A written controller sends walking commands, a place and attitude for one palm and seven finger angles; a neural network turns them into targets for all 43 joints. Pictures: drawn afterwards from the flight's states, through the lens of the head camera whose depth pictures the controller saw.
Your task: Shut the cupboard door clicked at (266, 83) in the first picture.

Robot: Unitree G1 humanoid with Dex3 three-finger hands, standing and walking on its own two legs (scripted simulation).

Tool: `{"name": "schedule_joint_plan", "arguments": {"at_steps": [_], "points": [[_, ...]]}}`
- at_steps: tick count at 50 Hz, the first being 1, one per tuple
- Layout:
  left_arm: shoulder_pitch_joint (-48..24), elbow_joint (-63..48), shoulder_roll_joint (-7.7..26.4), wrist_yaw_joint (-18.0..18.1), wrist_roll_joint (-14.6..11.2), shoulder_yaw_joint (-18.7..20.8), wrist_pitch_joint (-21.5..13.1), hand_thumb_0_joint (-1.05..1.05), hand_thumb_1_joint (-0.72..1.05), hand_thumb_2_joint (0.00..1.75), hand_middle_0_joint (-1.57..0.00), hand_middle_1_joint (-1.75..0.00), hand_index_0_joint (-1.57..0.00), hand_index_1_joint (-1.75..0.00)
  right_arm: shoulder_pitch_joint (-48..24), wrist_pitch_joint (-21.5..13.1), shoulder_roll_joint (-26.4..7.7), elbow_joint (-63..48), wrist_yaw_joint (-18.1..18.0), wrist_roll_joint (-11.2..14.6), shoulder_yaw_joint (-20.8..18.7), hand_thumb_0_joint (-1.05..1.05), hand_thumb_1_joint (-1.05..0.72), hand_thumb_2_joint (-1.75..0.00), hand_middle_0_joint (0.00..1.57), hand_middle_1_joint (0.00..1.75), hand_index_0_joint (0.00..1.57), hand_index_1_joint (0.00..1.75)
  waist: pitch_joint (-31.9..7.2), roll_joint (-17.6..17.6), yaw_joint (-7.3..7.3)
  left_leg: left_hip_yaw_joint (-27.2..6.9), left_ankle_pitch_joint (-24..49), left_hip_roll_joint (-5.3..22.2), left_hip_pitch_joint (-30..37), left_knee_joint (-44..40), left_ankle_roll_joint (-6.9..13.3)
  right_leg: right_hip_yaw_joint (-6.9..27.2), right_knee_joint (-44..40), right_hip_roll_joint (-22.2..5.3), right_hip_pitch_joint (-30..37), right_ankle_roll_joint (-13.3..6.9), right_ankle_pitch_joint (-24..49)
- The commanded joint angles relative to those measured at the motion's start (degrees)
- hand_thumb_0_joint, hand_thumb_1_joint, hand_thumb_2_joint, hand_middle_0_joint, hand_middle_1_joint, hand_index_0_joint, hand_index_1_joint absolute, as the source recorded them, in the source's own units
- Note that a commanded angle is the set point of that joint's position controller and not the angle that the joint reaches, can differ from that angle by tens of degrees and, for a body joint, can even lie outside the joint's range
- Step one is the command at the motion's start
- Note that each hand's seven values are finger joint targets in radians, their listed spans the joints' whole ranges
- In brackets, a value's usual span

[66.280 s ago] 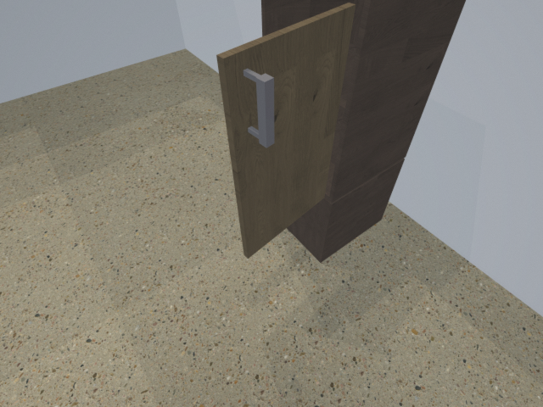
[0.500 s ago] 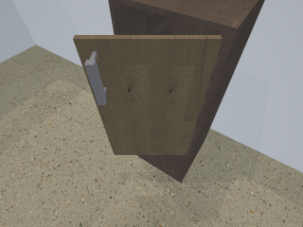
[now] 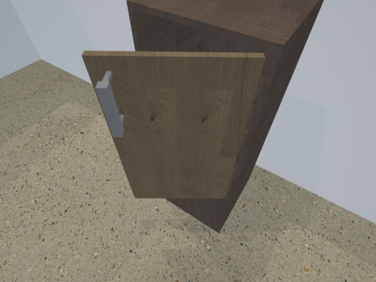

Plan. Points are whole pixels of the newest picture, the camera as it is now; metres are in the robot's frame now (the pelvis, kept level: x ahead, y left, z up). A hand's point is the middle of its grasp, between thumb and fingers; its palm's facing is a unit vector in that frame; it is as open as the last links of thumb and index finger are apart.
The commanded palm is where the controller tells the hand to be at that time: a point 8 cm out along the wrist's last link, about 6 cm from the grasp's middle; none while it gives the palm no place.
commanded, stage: come to a stop and stand still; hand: left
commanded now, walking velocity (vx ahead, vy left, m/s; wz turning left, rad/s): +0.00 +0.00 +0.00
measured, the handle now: (113, 105) +0.42 +0.20 +0.15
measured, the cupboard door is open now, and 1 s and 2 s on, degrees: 33 33 33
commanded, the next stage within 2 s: look again from close up in 0.48 s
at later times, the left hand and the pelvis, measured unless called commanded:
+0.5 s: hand out of the picture +0.04 +0.18 -0.17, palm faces -0.02 -0.97 -0.23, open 7.4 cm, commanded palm none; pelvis -0.01 -0.01 +0.00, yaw +0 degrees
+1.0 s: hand out of the picture +0.03 +0.20 -0.17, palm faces -0.02 -0.97 -0.23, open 7.4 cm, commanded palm none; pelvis +0.01 +0.00 +0.00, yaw +0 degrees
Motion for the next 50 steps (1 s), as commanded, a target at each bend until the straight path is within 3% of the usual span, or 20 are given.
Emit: {"name": "schedule_joint_plan", "arguments": {"at_steps": [1,2,3,4,5,6,7,8,9,12,15,16,20,23,26,28,38,50], "points": [[9.04,0.47,1.34,-1.09,1.11,-0.33,-1.47,0.00,0.90,0.90,-0.20,-0.30,-0.20,-0.30,-0.37,-0.70,-7.61,-3.31,1.18,-0.47,-1.09,0.00,-0.90,-0.90,0.20,0.30,0.20,0.30,-0.25,-3.18,2.52,-12.38,-2.28,12.04,-6.19,-10.22,5.96,-3.52,-14.37,-3.64,7.98,1.34,8.92],[8.56,0.24,2.45,-1.02,1.08,-0.47,-2.07,0.00,0.90,0.90,-0.20,-0.30,-0.20,-0.30,0.58,-0.66,-7.39,-2.95,1.40,-0.04,-1.23,0.00,-0.90,-0.90,0.20,0.30,0.20,0.30,-0.42,-5.06,1.75,-11.23,-3.19,8.97,-4.04,-6.77,3.52,0.10,-22.31,-4.30,6.97,1.08,10.84],[11.63,-0.07,6.30,1.00,1.40,-0.45,-3.70,0.00,0.90,0.90,-0.20,-0.30,-0.20,-0.30,-5.55,-1.33,-9.77,-6.52,2.36,1.13,-1.39,0.00,-0.90,-0.90,0.20,0.30,0.20,0.30,1.37,-12.98,3.74,-5.02,3.86,7.44,0.86,5.54,-0.44,4.93,-28.30,-8.57,1.86,1.08,30.16],[4.35,-3.95,10.15,0.79,1.03,-0.48,-4.56,0.00,0.90,0.90,-0.20,-0.30,-0.20,-0.30,-0.37,-0.90,-5.57,-8.10,3.60,0.81,-1.02,0.00,-0.90,-0.90,0.20,0.30,0.20,0.30,-3.10,-12.86,-2.08,-3.77,-6.78,2.24,-0.57,7.87,-2.06,14.67,-28.12,-14.77,-0.54,-2.23,21.06],[1.66,-5.42,12.54,0.30,1.05,-0.28,-5.02,0.00,0.90,0.90,-0.20,-0.30,-0.20,-0.30,0.77,-0.81,-5.51,-7.18,4.00,0.32,-1.11,0.00,-0.90,-0.90,0.20,0.30,0.20,0.30,-4.93,-4.68,-2.89,-2.66,-6.62,1.09,2.14,6.51,-2.32,14.19,-25.06,-14.71,-0.58,-4.05,21.40],[0.12,-6.03,13.23,0.17,0.74,0.41,-5.43,0.00,0.90,0.90,-0.20,-0.30,-0.20,-0.30,1.89,-0.93,-5.57,-6.04,4.33,0.07,-0.99,0.00,-0.90,-0.90,0.20,0.30,0.20,0.30,-9.02,2.00,-3.66,-1.65,-1.63,1.06,3.02,3.54,-2.65,10.69,-20.35,-12.75,5.74,-4.62,31.22],[1.63,-6.06,13.14,0.12,0.33,0.61,-5.43,0.00,0.90,0.90,-0.20,-0.30,-0.20,-0.30,1.12,-1.13,-6.16,-6.08,4.18,0.29,-1.00,0.00,-0.90,-0.90,0.20,0.30,0.20,0.30,-10.53,1.42,-2.72,-3.04,3.59,2.15,4.48,3.79,-1.60,9.44,-18.10,-10.60,6.42,-3.80,33.36],[1.99,-6.02,12.48,0.09,0.23,0.37,-5.25,0.00,0.90,0.90,-0.20,-0.30,-0.20,-0.30,1.26,-1.29,-6.98,-6.37,3.88,0.55,-1.07,0.00,-0.90,-0.90,0.20,0.30,0.20,0.30,-10.57,0.21,-2.75,-4.57,9.11,3.68,5.30,4.34,-0.72,7.49,-17.30,-9.12,5.95,-2.91,32.85],[2.36,-5.65,11.48,0.04,0.18,-0.03,-4.86,0.00,0.90,0.90,-0.20,-0.30,-0.20,-0.30,1.03,-1.23,-7.26,-6.42,3.61,0.68,-1.02,0.00,-0.90,-0.90,0.20,0.30,0.20,0.30,-8.42,-2.67,-2.35,-5.18,9.64,4.79,5.07,4.19,-0.29,6.41,-18.12,-8.28,4.34,-2.32,29.29],[2.08,-5.21,10.81,-0.19,0.45,-0.80,-4.12,0.00,0.90,0.90,-0.20,-0.30,-0.20,-0.30,0.05,-1.04,-7.98,-5.76,3.43,0.61,-0.61,0.00,-0.90,-0.90,0.20,0.30,0.20,0.30,0.22,-1.17,-2.07,-6.54,4.91,5.12,2.24,0.64,-0.08,5.34,-21.01,-6.65,-0.31,-1.65,17.05],[1.63,-5.02,11.58,-0.44,0.48,-1.03,-3.78,0.00,0.90,0.90,-0.20,-0.30,-0.20,-0.30,0.33,-0.95,-8.86,-5.08,3.52,0.47,-0.44,0.00,-0.90,-0.90,0.20,0.30,0.20,0.30,4.61,-2.36,-2.03,-7.03,-2.67,4.77,0.12,-2.54,-0.49,5.61,-23.61,-6.16,-3.07,-1.62,7.47],[1.58,-5.03,11.87,-0.45,0.61,-0.95,-3.88,0.00,0.90,0.90,-0.20,-0.30,-0.20,-0.30,0.36,-1.08,-8.75,-4.54,3.50,0.42,-0.36,0.00,-0.90,-0.90,0.20,0.30,0.20,0.30,5.75,-2.75,-1.79,-6.92,-2.13,4.63,-0.48,-3.07,-0.43,5.41,-24.25,-6.24,-2.78,-1.67,7.96],[1.53,-4.74,12.38,-0.72,0.32,-1.08,-3.69,0.00,0.90,0.90,-0.20,-0.30,-0.20,-0.30,0.73,-1.19,-9.50,-3.61,3.51,0.27,0.00,0.00,-0.90,-0.90,0.20,0.30,0.20,0.30,4.23,-0.99,-1.52,-7.48,-4.18,4.80,0.70,-4.80,-0.67,5.45,-25.09,-6.34,-2.47,-1.49,4.79],[1.73,-4.45,12.48,-0.86,0.26,-1.02,-3.68,0.00,0.90,0.90,-0.20,-0.30,-0.20,-0.30,0.75,-1.55,-9.62,-2.76,3.40,0.25,0.27,0.00,-0.90,-0.90,0.20,0.30,0.20,0.30,1.57,1.63,-1.12,-8.04,-2.28,5.21,1.38,-5.55,-0.52,5.01,-24.63,-6.28,0.18,-1.37,7.75],[1.46,-4.18,12.33,-0.91,0.32,-0.92,-3.92,0.00,0.90,0.90,-0.20,-0.30,-0.20,-0.30,1.40,-2.12,-9.33,-1.81,3.16,0.43,0.39,0.00,-0.90,-0.90,0.20,0.30,0.20,0.30,-1.00,-0.46,-0.90,-7.72,3.31,5.81,3.04,-5.16,-0.25,4.06,-24.01,-6.43,3.14,-1.05,13.54],[0.95,-3.58,12.68,-0.96,0.16,-0.89,-3.87,0.00,0.90,0.90,-0.20,-0.30,-0.20,-0.30,1.35,-2.31,-10.11,-1.23,3.07,0.41,0.37,0.00,-0.90,-0.90,0.20,0.30,0.20,0.30,-2.76,0.92,-1.02,-7.83,5.82,6.05,4.05,-4.76,-0.35,3.94,-23.43,-6.72,4.22,-0.95,15.75],[0.35,-0.57,13.06,-1.03,0.15,-0.82,-3.74,0.00,0.90,0.90,-0.20,-0.30,-0.20,-0.30,0.78,-2.51,-11.06,1.69,2.62,0.58,0.42,0.00,-0.90,-0.90,0.20,0.30,0.20,0.30,-3.15,1.12,-0.97,-7.56,11.25,6.81,6.28,-5.00,-0.15,3.38,-24.19,-7.36,5.98,-0.51,20.06],[-0.16,1.80,13.43,-1.19,0.35,-1.02,-3.52,0.00,0.90,0.90,-0.20,-0.30,-0.20,-0.30,-1.78,-2.36,-12.36,2.92,2.56,0.58,0.22,0.00,-0.90,-0.90,0.20,0.30,0.20,0.30,-1.56,0.75,-1.08,-7.85,9.49,7.10,7.69,-7.11,-0.16,3.29,-25.62,-7.69,4.95,-0.07,18.65]]}}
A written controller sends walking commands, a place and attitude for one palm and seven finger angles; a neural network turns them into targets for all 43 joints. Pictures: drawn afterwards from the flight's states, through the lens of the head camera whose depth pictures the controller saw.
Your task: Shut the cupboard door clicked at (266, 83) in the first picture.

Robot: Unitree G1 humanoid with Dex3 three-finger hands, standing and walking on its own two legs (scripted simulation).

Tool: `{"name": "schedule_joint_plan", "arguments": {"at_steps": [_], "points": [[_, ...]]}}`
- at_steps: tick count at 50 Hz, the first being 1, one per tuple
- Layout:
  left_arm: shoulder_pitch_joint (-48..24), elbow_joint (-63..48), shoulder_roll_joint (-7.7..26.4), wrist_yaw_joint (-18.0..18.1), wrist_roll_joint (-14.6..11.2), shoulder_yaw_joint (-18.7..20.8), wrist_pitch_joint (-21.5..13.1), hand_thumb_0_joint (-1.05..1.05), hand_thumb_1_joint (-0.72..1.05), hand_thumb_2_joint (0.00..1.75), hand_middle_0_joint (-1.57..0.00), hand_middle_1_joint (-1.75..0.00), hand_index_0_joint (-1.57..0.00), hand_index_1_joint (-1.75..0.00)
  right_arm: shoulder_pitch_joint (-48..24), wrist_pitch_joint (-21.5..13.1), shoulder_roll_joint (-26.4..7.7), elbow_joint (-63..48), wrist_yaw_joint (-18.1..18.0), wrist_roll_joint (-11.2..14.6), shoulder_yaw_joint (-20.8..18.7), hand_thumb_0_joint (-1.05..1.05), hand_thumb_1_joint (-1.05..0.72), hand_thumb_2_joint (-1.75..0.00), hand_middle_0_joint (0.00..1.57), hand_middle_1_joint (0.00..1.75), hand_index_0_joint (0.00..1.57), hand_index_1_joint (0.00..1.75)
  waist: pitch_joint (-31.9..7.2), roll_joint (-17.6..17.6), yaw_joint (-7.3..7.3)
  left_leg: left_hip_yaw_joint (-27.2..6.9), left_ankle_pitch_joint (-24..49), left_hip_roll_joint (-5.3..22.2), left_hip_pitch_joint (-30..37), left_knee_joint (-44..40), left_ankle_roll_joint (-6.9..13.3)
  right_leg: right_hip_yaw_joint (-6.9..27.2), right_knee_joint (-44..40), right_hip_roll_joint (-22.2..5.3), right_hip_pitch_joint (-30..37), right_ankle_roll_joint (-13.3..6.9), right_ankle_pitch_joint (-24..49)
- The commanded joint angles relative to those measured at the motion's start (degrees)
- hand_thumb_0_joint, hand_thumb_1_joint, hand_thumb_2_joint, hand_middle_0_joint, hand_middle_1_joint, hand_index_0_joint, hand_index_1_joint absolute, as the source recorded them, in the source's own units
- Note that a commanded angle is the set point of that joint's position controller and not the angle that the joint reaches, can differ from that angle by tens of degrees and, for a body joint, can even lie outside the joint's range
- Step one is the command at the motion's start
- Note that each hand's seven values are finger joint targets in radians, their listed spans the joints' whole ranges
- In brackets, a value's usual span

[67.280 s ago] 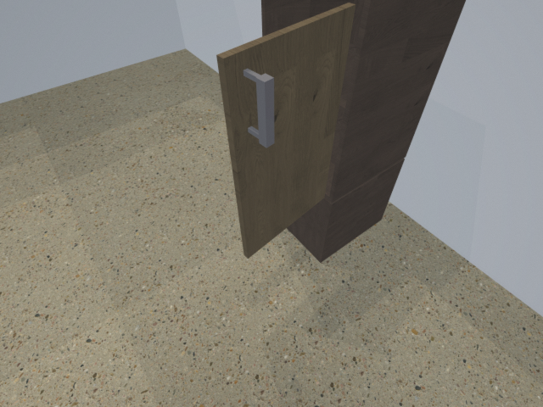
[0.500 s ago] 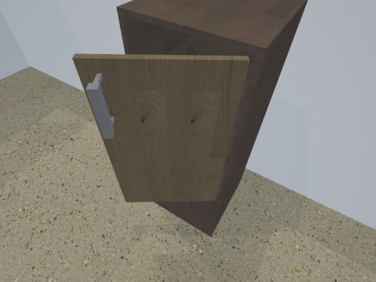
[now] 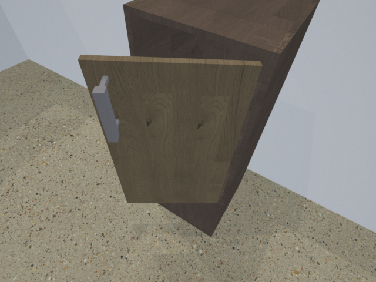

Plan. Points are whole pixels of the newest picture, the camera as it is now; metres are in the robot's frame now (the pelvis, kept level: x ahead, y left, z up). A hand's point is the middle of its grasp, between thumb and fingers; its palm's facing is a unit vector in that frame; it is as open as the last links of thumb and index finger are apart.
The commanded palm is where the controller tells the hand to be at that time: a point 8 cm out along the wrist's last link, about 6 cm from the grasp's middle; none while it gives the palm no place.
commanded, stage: look again from close up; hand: left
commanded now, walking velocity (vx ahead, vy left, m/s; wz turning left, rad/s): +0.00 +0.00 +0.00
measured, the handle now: (109, 110) +0.41 +0.20 +0.15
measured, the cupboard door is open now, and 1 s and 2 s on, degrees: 33 33 33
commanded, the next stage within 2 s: come to a stop and stand still in 0.06 s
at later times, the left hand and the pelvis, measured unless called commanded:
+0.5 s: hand out of the picture +0.00 +0.20 -0.17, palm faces +0.01 -0.97 -0.26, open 7.4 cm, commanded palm none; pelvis -0.03 +0.00 +0.00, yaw +1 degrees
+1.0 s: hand out of the picture -0.05 +0.17 -0.18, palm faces +0.01 -0.98 -0.19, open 7.4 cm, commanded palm none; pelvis -0.04 -0.01 +0.00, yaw +1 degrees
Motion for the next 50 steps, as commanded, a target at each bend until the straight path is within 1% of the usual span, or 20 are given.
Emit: {"name": "schedule_joint_plan", "arguments": {"at_steps": [1,5,9,10,11,12,14,15,16,18,20,23,26,27,31,33,37,42,47,50], "points": [[2.10,-1.69,7.35,0.24,0.38,1.56,-0.99,0.00,0.90,0.90,-0.20,-0.30,-0.20,-0.30,0.20,-1.14,-8.93,-2.34,-0.77,0.14,-1.60,0.00,-0.90,-0.90,0.20,0.30,0.20,0.30,-0.60,2.05,0.01,-6.57,10.21,7.18,5.76,-5.62,0.68,1.37,-4.44,-3.44,-5.55,-1.84,10.56],[1.85,-1.32,7.69,0.16,0.32,1.51,-0.94,0.00,0.90,0.90,-0.20,-0.30,-0.20,-0.30,-0.53,-1.13,-9.54,-2.34,-0.69,0.01,-1.65,0.00,-0.90,-0.90,0.20,0.30,0.20,0.30,-1.46,2.80,0.02,-6.91,9.08,7.28,6.42,-6.33,0.56,1.39,-4.69,-3.70,-5.64,-1.79,9.38],[1.29,-1.25,8.17,0.18,0.29,1.57,-1.11,0.00,0.90,0.90,-0.20,-0.30,-0.20,-0.30,-1.03,-1.21,-9.76,-2.14,-0.74,0.08,-1.68,0.00,-0.90,-0.90,0.20,0.30,0.20,0.30,-1.79,1.58,-0.01,-6.74,11.42,7.23,6.91,-6.03,0.53,1.49,-4.89,-3.95,-5.15,-1.74,11.64],[4.08,-1.30,3.78,2.50,1.14,0.89,-1.71,0.00,0.90,0.90,-0.20,-0.30,-0.20,-0.30,1.30,-1.08,-9.01,-5.68,-0.59,0.50,-1.73,0.00,-0.90,-0.90,0.20,0.30,0.20,0.30,0.44,6.38,-1.11,-5.16,23.74,8.52,6.63,3.03,-1.18,1.54,-3.20,-3.99,-8.48,-1.03,14.29],[4.79,-1.49,6.75,2.56,0.69,1.10,-2.25,0.00,0.90,0.90,-0.20,-0.30,-0.20,-0.30,1.16,-1.55,-8.77,-5.74,-0.68,0.17,-1.74,0.00,-0.90,-0.90,0.20,0.30,0.20,0.30,-2.76,11.23,-0.91,-6.22,39.21,7.43,7.33,3.56,-1.60,0.90,-0.17,-3.88,-5.39,-2.09,25.74],[5.43,-2.60,7.10,2.34,-0.04,1.06,-1.94,0.00,0.90,0.90,-0.20,-0.30,-0.20,-0.30,3.34,-1.67,-7.61,-5.61,-0.89,-0.09,-1.72,0.00,-0.90,-0.90,0.20,0.30,0.20,0.30,-7.87,10.95,-0.36,-6.44,39.13,7.95,9.27,2.89,-1.01,0.04,2.51,-3.63,-1.63,-2.70,21.66],[5.01,-3.50,5.93,2.19,-0.33,1.08,-1.72,0.00,0.90,0.90,-0.20,-0.30,-0.20,-0.30,2.65,-1.04,-8.33,-7.09,-1.05,0.12,-1.99,0.00,-0.90,-0.90,0.20,0.30,0.20,0.30,-9.40,4.33,-0.39,-7.23,33.56,8.38,8.92,3.74,0.52,-0.40,0.92,-2.70,-1.52,-2.88,19.16],[4.69,-3.82,5.74,2.06,-0.30,1.05,-1.58,0.00,0.90,0.90,-0.20,-0.30,-0.20,-0.30,2.18,-0.74,-8.09,-7.55,-0.99,0.17,-2.15,0.00,-0.90,-0.90,0.20,0.30,0.20,0.30,-8.79,2.87,-0.45,-6.89,29.29,7.92,8.34,3.35,0.55,-0.12,0.53,-2.96,-1.84,-2.96,19.43],[3.96,-4.49,5.87,1.91,-0.14,0.99,-1.43,0.00,0.90,0.90,-0.20,-0.30,-0.20,-0.30,1.97,-0.62,-7.93,-8.09,-0.93,0.06,-2.01,0.00,-0.90,-0.90,0.20,0.30,0.20,0.30,-6.44,1.15,-0.47,-6.71,26.37,7.44,6.64,2.78,0.50,0.19,0.46,-2.86,-2.43,-3.13,20.00],[2.44,-5.41,5.94,1.63,-0.19,0.96,-1.12,0.00,0.90,0.90,-0.20,-0.30,-0.20,-0.30,1.22,-0.10,-8.26,-8.63,-0.73,0.09,-2.21,0.00,-0.90,-0.90,0.20,0.30,0.20,0.30,-1.85,-1.29,-0.87,-6.81,15.56,6.47,3.77,0.42,0.33,0.75,-0.74,-2.95,-5.08,-3.15,14.55],[1.43,-5.96,6.22,1.23,-0.09,0.90,-0.77,0.00,0.90,0.90,-0.20,-0.30,-0.20,-0.30,0.65,0.18,-8.46,-8.78,-0.44,0.02,-2.35,0.00,-0.90,-0.90,0.20,0.30,0.20,0.30,1.70,0.28,-0.93,-7.35,5.76,5.95,1.51,-2.55,0.22,1.13,-2.00,-2.52,-7.56,-3.12,6.32],[1.94,-6.24,6.67,0.85,-0.01,0.79,-0.60,0.00,0.90,0.90,-0.20,-0.30,-0.20,-0.30,0.53,0.41,-8.40,-8.59,-0.07,-0.10,-2.25,0.00,-0.90,-0.90,0.20,0.30,0.20,0.30,4.10,1.57,-0.68,-8.09,-3.70,5.30,-0.70,-5.56,0.05,1.81,-3.68,-2.28,-9.64,-3.30,-1.78],[2.45,-6.20,6.51,0.63,0.17,0.79,-0.48,0.00,0.90,0.90,-0.20,-0.30,-0.20,-0.30,1.34,0.51,-8.00,-8.07,0.06,-0.17,-2.29,0.00,-0.90,-0.90,0.20,0.30,0.20,0.30,5.25,2.56,-0.54,-8.96,-9.29,5.31,-2.27,-7.97,0.02,1.66,-4.25,-1.89,-10.59,-3.27,-4.93],[3.18,-6.17,6.43,0.59,0.11,0.81,-0.48,0.00,0.90,0.90,-0.20,-0.30,-0.20,-0.30,1.46,0.58,-8.01,-8.06,0.10,-0.18,-2.28,0.00,-0.90,-0.90,0.20,0.30,0.20,0.30,4.51,1.82,-0.38,-9.15,-10.59,5.24,-2.29,-8.21,-0.04,2.00,-4.59,-1.94,-10.71,-3.22,-6.14],[4.60,-5.75,6.01,0.40,0.21,0.93,-0.55,0.00,0.90,0.90,-0.20,-0.30,-0.20,-0.30,2.56,0.63,-7.64,-7.35,0.13,-0.20,-2.33,0.00,-0.90,-0.90,0.20,0.30,0.20,0.30,3.55,1.73,-0.24,-9.11,-12.06,5.35,-2.10,-8.94,-0.10,1.85,-5.39,-2.01,-11.36,-3.08,-7.75],[4.78,-5.43,5.94,0.34,0.11,0.89,-0.74,0.00,0.90,0.90,-0.20,-0.30,-0.20,-0.30,3.04,0.50,-7.51,-6.90,0.12,-0.18,-2.29,0.00,-0.90,-0.90,0.20,0.30,0.20,0.30,2.48,1.14,-0.47,-8.73,-10.34,5.28,-1.04,-8.26,-0.27,2.58,-5.83,-2.46,-12.06,-3.24,-7.51],[4.96,-4.69,5.66,0.24,-0.05,0.91,-1.23,0.00,0.90,0.90,-0.20,-0.30,-0.20,-0.30,4.12,-0.14,-7.26,-5.56,-0.01,-0.01,-2.09,0.00,-0.90,-0.90,0.20,0.30,0.20,0.30,0.35,1.60,-0.48,-8.18,-4.73,5.54,0.85,-7.33,-0.19,2.72,-5.85,-2.81,-10.48,-3.37,-2.37],[5.58,-2.86,5.30,0.18,-0.12,0.70,-1.38,0.00,0.90,0.90,-0.20,-0.30,-0.20,-0.30,4.54,-0.50,-7.16,-3.78,-0.16,0.19,-1.81,0.00,-0.90,-0.90,0.20,0.30,0.20,0.30,1.07,2.53,-0.29,-7.74,-1.72,5.84,1.16,-7.43,-0.28,2.30,-6.14,-3.08,-9.52,-3.19,0.96],[5.98,-1.24,4.79,0.19,-0.19,0.46,-1.48,0.00,0.90,0.90,-0.20,-0.30,-0.20,-0.30,4.48,-0.57,-6.91,-2.40,-0.33,0.31,-1.53,0.00,-0.90,-0.90,0.20,0.30,0.20,0.30,1.54,1.63,-0.24,-7.22,1.33,5.96,2.14,-7.00,-0.41,2.29,-6.76,-3.30,-9.24,-3.04,3.02],[5.94,-0.74,4.37,0.16,-0.22,0.33,-1.36,0.00,0.90,0.90,-0.20,-0.30,-0.20,-0.30,4.54,-0.50,-6.82,-1.79,-0.37,0.29,-1.40,0.00,-0.90,-0.90,0.20,0.30,0.20,0.30,1.34,2.40,-0.33,-7.53,0.53,6.13,2.30,-7.71,-0.56,2.13,-6.85,-3.13,-8.96,-2.88,2.52]]}}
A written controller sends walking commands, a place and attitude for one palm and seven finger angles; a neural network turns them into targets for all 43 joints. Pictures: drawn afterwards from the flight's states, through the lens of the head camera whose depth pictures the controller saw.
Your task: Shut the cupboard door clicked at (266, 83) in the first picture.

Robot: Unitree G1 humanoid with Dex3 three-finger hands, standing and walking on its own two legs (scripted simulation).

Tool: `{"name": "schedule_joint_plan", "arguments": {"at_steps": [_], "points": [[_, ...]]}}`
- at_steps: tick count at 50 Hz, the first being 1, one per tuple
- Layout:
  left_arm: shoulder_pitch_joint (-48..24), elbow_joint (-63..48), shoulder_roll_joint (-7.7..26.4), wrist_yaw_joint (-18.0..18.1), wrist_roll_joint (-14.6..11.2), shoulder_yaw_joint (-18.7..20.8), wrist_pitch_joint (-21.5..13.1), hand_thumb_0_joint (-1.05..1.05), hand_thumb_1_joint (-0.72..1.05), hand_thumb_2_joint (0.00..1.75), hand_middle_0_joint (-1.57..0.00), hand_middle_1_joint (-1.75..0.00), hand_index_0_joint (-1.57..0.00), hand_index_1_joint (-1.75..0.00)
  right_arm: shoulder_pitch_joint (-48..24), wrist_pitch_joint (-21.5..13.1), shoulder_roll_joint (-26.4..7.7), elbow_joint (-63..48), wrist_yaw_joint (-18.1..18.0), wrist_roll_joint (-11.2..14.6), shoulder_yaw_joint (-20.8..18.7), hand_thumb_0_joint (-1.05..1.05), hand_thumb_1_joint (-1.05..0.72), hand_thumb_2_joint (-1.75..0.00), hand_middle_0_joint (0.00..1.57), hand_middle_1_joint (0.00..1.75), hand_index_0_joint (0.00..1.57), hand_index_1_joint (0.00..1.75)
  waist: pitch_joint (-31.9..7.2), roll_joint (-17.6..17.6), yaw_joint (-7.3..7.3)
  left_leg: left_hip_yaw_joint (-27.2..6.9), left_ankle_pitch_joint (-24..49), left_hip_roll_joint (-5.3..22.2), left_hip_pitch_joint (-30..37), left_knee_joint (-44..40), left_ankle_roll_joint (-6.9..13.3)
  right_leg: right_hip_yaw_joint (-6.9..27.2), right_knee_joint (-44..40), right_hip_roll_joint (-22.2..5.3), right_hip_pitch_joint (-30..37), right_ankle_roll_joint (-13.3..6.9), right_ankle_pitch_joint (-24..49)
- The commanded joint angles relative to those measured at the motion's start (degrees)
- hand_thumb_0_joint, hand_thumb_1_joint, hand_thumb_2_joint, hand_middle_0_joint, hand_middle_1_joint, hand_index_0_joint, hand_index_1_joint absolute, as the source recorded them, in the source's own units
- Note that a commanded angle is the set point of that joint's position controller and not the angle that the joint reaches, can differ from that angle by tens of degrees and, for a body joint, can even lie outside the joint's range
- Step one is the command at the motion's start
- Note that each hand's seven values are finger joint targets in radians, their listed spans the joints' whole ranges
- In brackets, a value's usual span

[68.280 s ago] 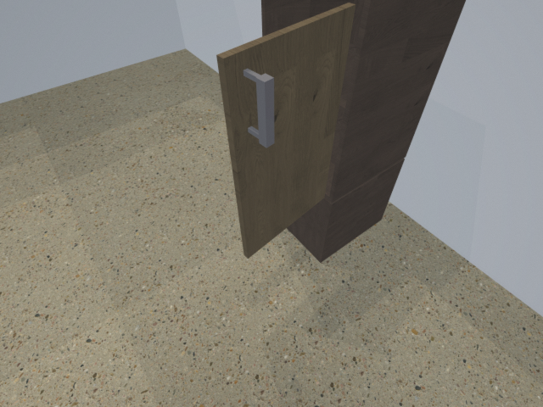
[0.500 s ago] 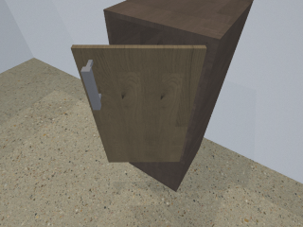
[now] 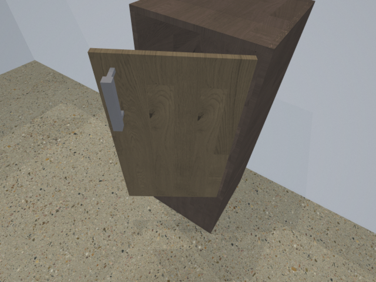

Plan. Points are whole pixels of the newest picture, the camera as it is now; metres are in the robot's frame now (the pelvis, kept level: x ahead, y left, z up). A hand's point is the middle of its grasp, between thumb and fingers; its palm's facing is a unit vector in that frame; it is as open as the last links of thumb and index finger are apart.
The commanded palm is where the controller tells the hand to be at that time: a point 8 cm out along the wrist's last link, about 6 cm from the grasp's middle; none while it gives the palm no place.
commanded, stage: come to a stop and stand still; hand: left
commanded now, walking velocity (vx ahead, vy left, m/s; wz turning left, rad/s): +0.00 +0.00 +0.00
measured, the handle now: (115, 100) +0.45 +0.20 +0.15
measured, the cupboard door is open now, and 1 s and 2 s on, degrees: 33 33 33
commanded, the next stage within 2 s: look again from close up in 0.08 s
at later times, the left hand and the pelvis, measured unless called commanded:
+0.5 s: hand out of the picture +0.00 +0.18 -0.18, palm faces +0.01 -0.98 -0.18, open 7.4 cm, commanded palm none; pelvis +0.01 +0.01 +0.00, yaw +0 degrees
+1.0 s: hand (109, 225) +0.22 +0.17 +0.03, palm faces +0.17 -0.98 -0.06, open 7.0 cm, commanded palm +0.11 +0.22 -0.04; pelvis -0.01 +0.00 -0.03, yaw +1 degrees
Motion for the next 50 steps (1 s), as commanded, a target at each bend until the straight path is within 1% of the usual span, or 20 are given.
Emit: {"name": "schedule_joint_plan", "arguments": {"at_steps": [1,4,12,16,20,26,33,37,38,39,40,41,42,43,44,45,46,47,48,50], "points": [[2.56,-1.33,6.35,0.30,0.27,1.36,-0.95,0.00,0.90,0.90,-0.20,-0.30,-0.20,-0.30,0.25,-1.37,-6.99,-2.32,-0.73,0.15,-0.96,0.00,-0.90,-0.90,0.20,0.30,0.20,0.30,1.83,2.09,0.27,-6.00,-3.19,5.52,3.91,-5.96,0.35,3.29,-7.04,-4.01,-6.11,-2.15,0.55],[2.54,-0.91,6.00,0.31,0.25,1.28,-0.84,0.00,0.90,0.90,-0.20,-0.30,-0.20,-0.30,-0.14,-1.37,-6.96,-2.01,-0.74,0.07,-0.91,0.00,-0.90,-0.90,0.20,0.30,0.20,0.30,1.30,2.91,0.31,-6.26,-3.54,5.65,4.06,-6.56,0.22,3.03,-6.83,-4.11,-5.57,-1.97,1.10],[2.44,-0.79,5.01,0.47,0.44,1.26,-0.74,0.00,0.90,0.90,-0.20,-0.30,-0.20,-0.30,-0.47,-1.26,-6.14,-1.69,-0.79,0.11,-0.94,0.00,-0.90,-0.90,0.20,0.30,0.20,0.30,1.88,1.32,0.29,-6.22,-2.41,5.63,4.08,-6.82,0.22,2.67,-6.99,-4.15,-5.34,-1.64,2.37],[2.90,-0.74,4.62,0.46,0.50,1.29,-0.56,0.00,0.90,0.90,-0.20,-0.30,-0.20,-0.30,-0.49,-1.11,-5.74,-1.57,-0.81,0.10,-1.02,0.00,-0.90,-0.90,0.20,0.30,0.20,0.30,2.65,1.40,0.47,-6.49,-4.80,5.85,3.96,-7.85,0.22,2.17,-7.03,-3.98,-5.72,-1.48,1.48],[2.99,-0.59,4.48,0.44,0.41,1.41,-0.72,0.00,0.90,0.90,-0.20,-0.30,-0.20,-0.30,-0.42,-1.31,-5.77,-1.59,-0.84,0.07,-1.03,0.00,-0.90,-0.90,0.20,0.30,0.20,0.30,0.44,2.04,0.40,-6.25,-1.80,5.76,5.31,-7.19,0.22,2.19,-6.71,-4.31,-4.74,-1.47,3.32],[3.40,-0.37,4.19,0.52,0.44,1.46,-0.74,0.00,0.90,0.90,-0.20,-0.30,-0.20,-0.30,-0.08,-1.37,-5.24,-1.10,-1.01,0.16,-0.91,0.00,-0.90,-0.90,0.20,0.30,0.20,0.30,0.55,1.65,0.50,-5.92,0.93,5.78,5.75,-6.62,0.37,2.08,-7.06,-4.23,-4.03,-1.44,4.36],[4.01,0.17,3.65,0.52,0.43,1.30,-0.54,0.00,0.90,0.90,-0.20,-0.30,-0.20,-0.30,0.28,-1.06,-4.75,-0.76,-1.02,0.14,-0.88,0.00,-0.90,-0.90,0.20,0.30,0.20,0.30,3.12,1.90,0.48,-6.19,-3.58,5.51,4.23,-8.13,0.09,2.13,-7.64,-4.19,-5.11,-1.49,2.24],[4.62,0.23,3.32,0.50,0.44,1.36,-0.56,0.00,0.90,0.90,-0.20,-0.30,-0.20,-0.30,0.95,-1.08,-4.65,-0.85,-1.04,0.11,-1.00,0.00,-0.90,-0.90,0.20,0.30,0.20,0.30,1.75,2.09,0.46,-6.39,-4.17,5.56,4.78,-8.40,0.18,1.93,-7.48,-4.25,-4.72,-1.56,2.29],[6.03,0.84,4.15,2.39,1.81,1.39,-1.72,0.00,0.90,0.90,-0.20,-0.30,-0.20,-0.30,-2.56,-1.56,-6.21,-4.96,-0.70,0.17,-0.90,0.00,-0.90,-0.90,0.20,0.30,0.20,0.30,4.38,2.45,1.33,-4.01,1.29,5.49,2.38,2.88,-1.37,3.46,-8.32,-5.46,-6.78,-1.75,7.03],[-41.71,-95.67,35.17,2.33,-6.94,23.06,-16.83,0.00,0.90,0.90,-0.20,-0.30,-0.20,-0.30,3.57,-11.50,-16.53,-23.26,-5.98,1.05,-3.01,0.00,-0.90,-0.90,0.20,0.30,0.20,0.30,-20.08,5.08,-9.35,-2.60,7.69,2.46,24.49,-1.08,1.49,-4.65,-1.99,0.60,-7.91,-1.77,14.43],[-7.30,-84.20,11.53,3.00,-7.72,4.83,-13.31,0.00,0.90,0.90,-0.22,-0.32,-0.22,-0.32,-1.09,-16.88,-8.80,-23.86,-6.45,2.77,0.88,0.00,-0.90,-0.90,0.20,0.30,0.20,0.30,-28.58,23.03,-0.93,-0.36,12.47,3.54,28.42,-2.02,-0.30,-7.03,2.51,2.73,-7.52,-2.90,6.96],[-7.07,-81.22,10.89,6.37,-8.98,6.74,-9.87,0.00,0.90,0.90,-0.24,-0.34,-0.24,-0.34,-2.53,-19.14,-10.00,-20.42,-6.68,2.99,0.58,0.00,-0.90,-0.90,0.20,0.30,0.20,0.30,-25.38,17.82,-0.73,-3.00,6.24,4.30,21.44,-2.70,-3.13,-7.72,4.86,3.42,-6.91,-2.88,2.01],[9.77,-58.34,-6.34,6.03,-8.35,-2.16,-2.45,0.00,0.90,0.90,-0.25,-0.36,-0.25,-0.36,-3.63,-19.41,-6.81,-17.30,-5.11,3.78,0.66,0.00,-0.90,-0.90,0.20,0.30,0.20,0.30,-12.27,10.48,-1.80,-5.36,-6.67,5.12,10.96,-6.04,-2.14,-8.14,6.87,1.83,-13.38,-2.13,-2.34],[0.97,-72.45,-3.68,5.82,-10.39,-2.35,-4.18,0.00,0.90,0.90,-0.27,-0.38,-0.27,-0.38,-1.89,-19.60,-9.28,-22.24,-4.16,4.08,-0.66,0.00,-0.90,-0.90,0.20,0.30,0.20,0.30,-4.31,8.95,-2.76,-6.91,-16.41,3.81,3.81,-5.55,-1.77,-8.19,5.29,1.41,-13.13,-2.12,-3.02],[2.40,-69.92,-1.80,5.12,-9.53,0.12,-6.53,0.00,0.90,0.90,-0.29,-0.40,-0.29,-0.40,-4.28,-20.47,-9.31,-24.65,-4.09,3.76,-1.08,0.00,-0.90,-0.90,0.20,0.30,0.20,0.30,0.07,7.00,-3.29,-6.66,-18.86,2.50,0.23,-3.10,-1.46,-8.29,3.65,1.43,-15.86,-2.08,-4.61],[1.03,-67.34,-0.95,4.29,-9.16,1.38,-9.84,0.00,0.90,0.90,-0.31,-0.42,-0.31,-0.42,-5.36,-21.31,-9.72,-25.75,-3.65,2.77,-1.32,0.00,-0.90,-0.90,0.20,0.30,0.20,0.30,3.87,1.42,-3.53,-6.30,-19.50,1.07,-5.04,0.25,-1.58,-8.34,4.19,1.13,-19.34,-1.85,-7.49],[7.64,-60.62,0.44,2.91,-8.71,5.33,-12.68,0.00,0.90,0.90,-0.33,-0.44,-0.33,-0.44,-5.12,-21.34,-9.53,-26.93,-2.84,2.46,-2.47,0.00,-0.90,-0.90,0.20,0.30,0.20,0.30,4.09,-0.24,-1.60,-5.16,-17.75,0.08,-7.90,3.93,-1.83,-8.24,5.19,1.27,-22.31,-2.06,-9.73],[12.77,-56.65,-2.57,0.42,-9.48,4.59,-16.61,0.00,0.90,0.90,-0.35,-0.46,-0.35,-0.46,-5.57,-21.22,-8.53,-28.53,-1.89,1.67,-2.52,0.00,-0.90,-0.90,0.20,0.30,0.20,0.30,2.89,-6.90,0.16,-5.04,-16.84,0.20,-11.59,7.17,-2.25,-9.86,9.07,1.91,-25.08,-2.07,-11.46],[18.76,-52.36,-2.40,-2.69,-10.80,6.99,-20.98,0.00,0.90,0.90,-0.36,-0.48,-0.36,-0.48,-6.84,-20.99,-8.29,-29.74,-1.08,1.12,-3.32,0.00,-0.90,-0.90,0.20,0.30,0.20,0.30,1.62,-11.18,2.29,-3.87,-15.96,0.15,-15.72,11.21,-2.71,-9.98,12.04,2.32,-28.19,-2.20,-13.69],[23.11,-51.41,-0.96,-11.10,-14.73,10.05,-29.84,0.00,0.90,0.90,-0.40,-0.52,-0.40,-0.52,-8.26,-19.49,-9.00,-32.12,0.38,0.29,-4.49,0.00,-0.90,-0.90,0.20,0.30,0.20,0.30,-2.71,-15.55,4.18,-1.63,-14.39,-0.19,-20.73,18.18,-3.18,-8.04,15.84,1.71,-31.02,-2.56,-16.76]]}}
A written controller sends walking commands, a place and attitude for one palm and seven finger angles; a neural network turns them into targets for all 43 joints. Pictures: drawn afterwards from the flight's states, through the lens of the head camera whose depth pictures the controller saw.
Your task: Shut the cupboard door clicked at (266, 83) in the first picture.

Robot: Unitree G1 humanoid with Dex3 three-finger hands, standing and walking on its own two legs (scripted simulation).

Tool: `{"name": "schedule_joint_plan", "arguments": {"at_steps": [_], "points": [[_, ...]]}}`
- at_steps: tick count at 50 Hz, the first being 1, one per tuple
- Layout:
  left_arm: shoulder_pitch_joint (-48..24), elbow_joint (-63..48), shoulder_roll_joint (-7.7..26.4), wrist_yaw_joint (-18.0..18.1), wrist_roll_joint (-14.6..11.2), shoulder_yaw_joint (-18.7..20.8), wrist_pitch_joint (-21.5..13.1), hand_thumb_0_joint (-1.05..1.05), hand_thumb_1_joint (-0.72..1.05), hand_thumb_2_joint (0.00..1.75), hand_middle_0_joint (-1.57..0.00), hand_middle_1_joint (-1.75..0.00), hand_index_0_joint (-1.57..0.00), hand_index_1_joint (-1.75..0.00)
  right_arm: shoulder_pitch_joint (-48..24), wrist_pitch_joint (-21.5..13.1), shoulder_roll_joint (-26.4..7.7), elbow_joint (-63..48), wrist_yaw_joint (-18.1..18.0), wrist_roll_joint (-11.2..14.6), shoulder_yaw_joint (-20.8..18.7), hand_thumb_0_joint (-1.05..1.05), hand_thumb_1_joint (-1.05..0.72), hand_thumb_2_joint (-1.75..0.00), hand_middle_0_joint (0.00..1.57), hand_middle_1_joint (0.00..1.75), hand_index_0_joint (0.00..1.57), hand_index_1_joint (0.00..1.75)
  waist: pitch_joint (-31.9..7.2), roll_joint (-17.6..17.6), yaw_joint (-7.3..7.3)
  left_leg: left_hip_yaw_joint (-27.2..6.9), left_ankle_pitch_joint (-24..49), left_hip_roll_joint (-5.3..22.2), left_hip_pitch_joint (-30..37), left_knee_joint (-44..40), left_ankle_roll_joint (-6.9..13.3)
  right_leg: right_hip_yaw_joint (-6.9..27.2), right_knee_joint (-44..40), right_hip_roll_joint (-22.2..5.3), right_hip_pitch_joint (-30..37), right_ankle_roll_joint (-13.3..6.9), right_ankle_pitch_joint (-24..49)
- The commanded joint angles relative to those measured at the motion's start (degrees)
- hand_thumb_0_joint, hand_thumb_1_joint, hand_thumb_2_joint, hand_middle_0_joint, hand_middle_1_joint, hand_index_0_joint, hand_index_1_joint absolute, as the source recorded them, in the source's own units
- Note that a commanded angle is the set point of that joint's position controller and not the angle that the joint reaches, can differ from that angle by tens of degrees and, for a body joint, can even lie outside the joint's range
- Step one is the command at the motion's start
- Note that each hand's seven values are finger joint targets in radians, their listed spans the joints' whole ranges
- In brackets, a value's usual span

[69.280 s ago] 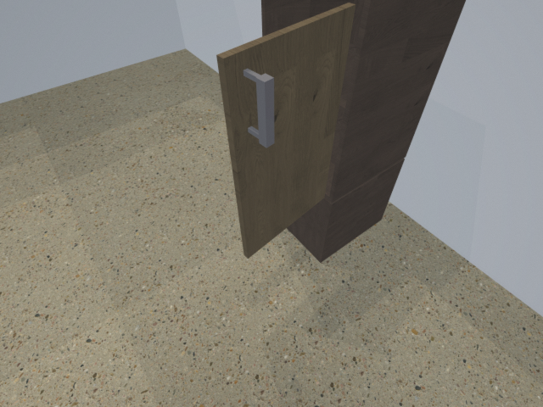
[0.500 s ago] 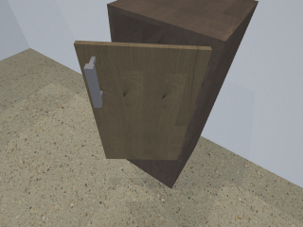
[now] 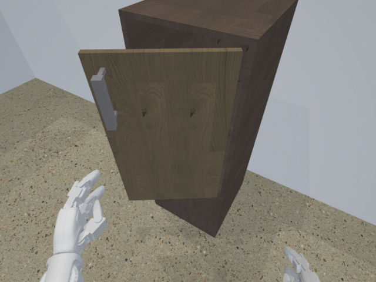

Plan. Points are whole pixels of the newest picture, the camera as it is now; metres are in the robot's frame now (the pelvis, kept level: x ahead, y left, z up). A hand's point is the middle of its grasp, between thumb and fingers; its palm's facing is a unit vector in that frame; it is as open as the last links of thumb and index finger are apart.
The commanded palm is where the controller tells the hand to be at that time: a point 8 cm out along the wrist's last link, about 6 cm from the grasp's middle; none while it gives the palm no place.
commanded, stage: raise the hand and make a fist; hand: left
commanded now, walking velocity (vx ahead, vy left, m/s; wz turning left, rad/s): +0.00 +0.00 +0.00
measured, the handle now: (107, 99) +0.47 +0.19 +0.17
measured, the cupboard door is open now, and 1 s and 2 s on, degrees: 33 33 33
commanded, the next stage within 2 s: bring the fist close to the handle in 1.68 s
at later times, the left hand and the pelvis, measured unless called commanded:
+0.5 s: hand (115, 225) +0.23 +0.15 +0.05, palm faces -0.07 -1.00 -0.04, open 4.6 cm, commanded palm +0.18 +0.22 +0.06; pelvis +0.02 -0.03 -0.04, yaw +0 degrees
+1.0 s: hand (77, 195) +0.24 +0.20 +0.14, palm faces +0.09 -0.99 -0.07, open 3.1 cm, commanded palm +0.21 +0.24 +0.14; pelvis +0.03 +0.00 -0.01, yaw +0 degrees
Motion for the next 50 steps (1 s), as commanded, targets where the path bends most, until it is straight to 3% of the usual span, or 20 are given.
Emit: {"name": "schedule_joint_plan", "arguments": {"at_steps": [1,3,5,7,10,11,14,17,19,21,24,26,27,29,32,36,41,44,46,50], "points": [[24.21,8.37,4.22,-14.36,-5.34,8.70,-14.89,0.00,0.90,0.90,-0.42,-0.54,-0.42,-0.54,-7.75,-0.97,-7.75,-13.43,2.13,-0.47,-5.01,0.00,-0.90,-0.90,0.20,0.30,0.20,0.30,2.73,-15.08,8.18,-0.43,-8.31,0.04,-8.60,5.80,-2.64,-3.24,0.81,2.60,-16.21,-2.54,-8.62],[23.76,1.20,7.30,-17.22,-6.84,11.06,-12.45,0.00,0.90,0.90,-0.46,-0.58,-0.46,-0.58,-11.09,0.41,-8.17,-19.94,1.93,0.53,-4.84,0.00,-0.90,-0.90,0.20,0.30,0.20,0.30,-0.69,-8.71,9.60,1.36,-9.68,-1.22,-9.60,6.87,-1.47,-1.20,1.58,1.71,-13.67,-2.34,-8.96],[19.01,-10.43,9.58,-16.94,-7.77,11.90,-8.44,0.00,0.90,0.90,-0.49,-0.62,-0.49,-0.62,-12.57,1.39,-7.67,-23.77,0.94,1.33,-4.07,0.00,-0.90,-0.90,0.20,0.30,0.20,0.30,-3.63,2.12,9.68,1.75,-11.99,-1.19,-6.70,6.10,-0.64,0.01,1.33,1.67,-13.46,-2.27,-10.94],[11.88,-21.76,11.49,-14.27,-7.61,11.86,-7.31,0.00,0.90,0.90,-0.53,-0.66,-0.53,-0.66,-10.76,1.51,-6.97,-24.99,-0.35,1.12,-3.70,0.00,-0.90,-0.90,0.20,0.30,0.20,0.30,-5.52,6.72,7.11,0.42,-15.31,-0.33,-6.66,7.49,-0.04,2.23,1.01,1.81,-16.37,-1.90,-13.59],[-1.84,-37.59,12.10,-9.92,-5.43,8.68,-13.87,0.00,0.90,0.90,-0.58,-0.72,-0.58,-0.72,-5.97,-0.23,-6.26,-22.99,-1.09,0.01,-2.86,0.00,-0.90,-0.90,0.20,0.30,0.20,0.30,-7.94,10.03,2.01,-2.46,-12.47,0.78,-3.94,12.06,1.09,2.62,3.15,2.90,-21.84,-2.15,-9.29],[-6.88,-41.49,12.09,-9.55,-5.13,6.85,-16.58,0.00,0.90,0.90,-0.60,-0.74,-0.60,-0.74,-4.92,-0.94,-6.62,-21.51,-1.56,-0.24,-2.62,0.00,-0.90,-0.90,0.20,0.30,0.20,0.30,-7.87,8.25,-0.01,-2.86,-12.52,1.20,-4.60,14.11,1.30,3.10,4.10,3.38,-24.20,-1.82,-9.34],[-2.24,-37.43,8.38,-13.18,-6.80,1.73,-20.12,0.00,0.90,0.90,-0.66,-0.80,-0.66,-0.80,-3.50,-2.79,-7.53,-18.57,-2.68,0.48,-2.28,0.00,-0.90,-0.90,0.20,0.30,0.20,0.30,-6.96,6.37,-1.21,-3.61,-9.68,1.80,-4.93,16.81,1.57,2.90,4.93,4.11,-24.65,-1.86,-6.21],[0.66,-28.88,10.43,-18.14,-7.73,2.90,-14.42,0.00,0.90,0.90,-0.71,-0.86,-0.71,-0.86,-3.17,-2.83,-8.08,-18.07,-3.87,1.35,-1.92,0.00,-0.90,-0.90,0.20,0.30,0.20,0.30,-6.19,2.44,-1.43,-3.32,-7.61,1.73,-6.08,17.08,1.88,4.10,2.16,3.40,-21.31,-0.87,-2.71],[6.71,-20.65,12.46,-19.99,-7.86,7.18,-4.85,0.00,0.90,0.90,-0.75,-0.90,-0.75,-0.90,-4.02,-0.83,-7.63,-18.90,-4.46,2.21,-2.17,0.00,-0.90,-0.90,0.20,0.30,0.20,0.30,-5.25,-3.13,1.39,-2.54,-7.32,1.40,-8.49,14.99,1.59,6.52,-2.09,1.82,-16.61,0.29,-3.52],[12.00,-15.06,14.22,-20.14,-8.41,12.41,5.16,0.00,0.90,0.90,-0.79,-0.94,-0.79,-0.94,-6.06,1.60,-6.64,-20.31,-4.87,2.89,-2.33,0.00,-0.90,-0.90,0.20,0.30,0.20,0.30,-6.92,-5.71,5.72,-2.10,-5.11,0.73,-7.59,12.60,1.31,7.99,-3.80,0.38,-10.44,1.26,0.07],[10.57,-24.52,14.21,-16.78,-11.83,17.46,11.68,0.00,0.90,0.90,-0.84,-1.00,-0.84,-1.00,-7.52,3.74,-4.73,-22.89,-4.93,2.45,-1.29,0.00,-0.90,-0.90,0.20,0.30,0.20,0.30,-10.94,-5.30,7.77,-2.00,0.46,0.35,-2.93,9.72,0.55,6.71,-3.27,-1.13,-2.67,2.80,14.01],[10.30,-27.54,15.49,-13.08,-12.51,21.89,9.91,0.00,0.90,0.90,-0.88,-1.04,-0.88,-1.04,-7.07,3.95,-4.28,-22.02,-4.92,1.70,-1.17,0.00,-0.90,-0.90,0.20,0.30,0.20,0.30,-11.89,-8.02,8.37,-2.37,4.95,0.65,-1.75,9.49,0.27,4.99,-0.73,-0.85,0.80,3.79,29.26],[10.42,-30.93,13.70,-12.30,-12.18,20.18,7.53,0.00,0.90,0.90,-0.90,-1.06,-0.90,-1.06,-5.80,3.55,-4.13,-22.22,-4.38,1.36,-1.21,0.00,-0.90,-0.90,0.20,0.30,0.20,0.30,-12.64,-6.65,8.08,-2.15,8.44,0.60,0.15,8.36,0.34,2.55,1.19,-0.34,1.45,3.21,36.82],[11.02,-34.47,11.95,-12.14,-11.39,17.01,2.50,0.00,0.90,0.90,-0.93,-1.10,-0.93,-1.10,-3.61,2.46,-4.50,-22.05,-3.29,1.11,-1.40,0.00,-0.90,-0.90,0.20,0.30,0.20,0.30,-12.43,-3.39,7.21,-1.29,12.89,0.38,4.04,7.15,0.43,-0.32,3.21,1.02,-0.55,2.56,41.51],[8.31,-35.37,9.06,-13.84,-9.93,9.89,-2.09,0.00,0.90,0.90,-0.99,-1.16,-0.99,-1.16,-2.07,0.91,-6.02,-20.87,-2.35,1.16,-1.47,0.00,-0.90,-0.90,0.20,0.30,0.20,0.30,-10.11,0.33,4.34,-1.69,13.07,1.00,6.98,6.82,0.77,-1.71,3.09,2.71,-5.96,1.41,31.11],[7.75,-31.11,8.98,-16.21,-9.87,7.16,0.42,0.00,0.90,0.90,-1.06,-1.24,-1.06,-1.24,-2.78,-0.34,-7.67,-20.09,-2.75,2.10,-1.74,0.00,-0.90,-0.90,0.20,0.30,0.20,0.30,-3.56,1.04,3.15,-2.70,1.92,1.51,5.15,3.79,0.95,-1.77,-1.89,3.56,-9.26,-0.40,11.43],[4.16,-38.50,15.83,-12.93,-7.69,13.75,6.00,0.00,0.90,0.90,-1.15,-1.34,-1.15,-1.34,-2.72,0.59,-7.43,-21.12,-3.56,1.81,-1.43,0.00,-0.90,-0.90,0.20,0.30,0.20,0.30,-12.04,2.39,5.79,-3.09,7.58,1.74,10.20,1.26,1.04,-3.13,-1.46,3.49,-3.51,-1.00,15.56],[0.74,-41.85,13.26,-10.23,-8.57,13.26,6.22,0.00,0.90,0.90,-1.21,-1.40,-1.21,-1.40,-4.01,0.66,-6.48,-21.89,-3.16,1.86,-0.15,0.00,-0.90,-0.90,0.20,0.30,0.20,0.30,-9.82,5.65,5.90,-3.36,7.02,1.82,11.96,-0.77,0.30,-4.19,-2.14,4.06,-3.55,-1.46,14.25],[-1.00,-40.99,14.20,-9.22,-9.01,14.42,6.94,0.00,0.90,0.90,-1.24,-1.44,-1.24,-1.44,-4.08,0.76,-6.92,-21.26,-2.94,1.71,0.13,0.00,-0.90,-0.90,0.20,0.30,0.20,0.30,-9.25,4.14,5.75,-3.64,6.44,2.14,12.25,-1.36,0.21,-4.33,-3.13,4.38,-2.96,-1.51,13.86],[-3.68,-36.54,10.30,-11.04,-8.99,9.18,12.56,0.00,0.90,0.90,-1.30,-1.50,-1.30,-1.50,-5.13,0.98,-7.27,-20.73,-2.66,2.40,1.03,0.00,-0.90,-0.90,0.20,0.30,0.20,0.30,-4.00,3.64,4.72,-3.81,2.35,2.32,12.24,-4.20,-0.01,-4.37,-6.20,4.30,-3.31,-1.36,11.30]]}}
